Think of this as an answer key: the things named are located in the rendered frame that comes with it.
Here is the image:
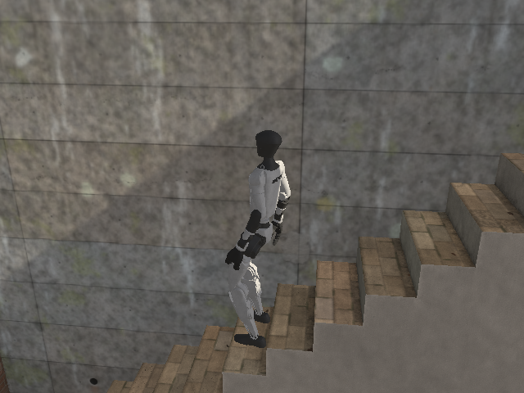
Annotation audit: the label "stairs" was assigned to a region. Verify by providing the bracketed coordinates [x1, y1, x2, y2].
[107, 153, 524, 393]

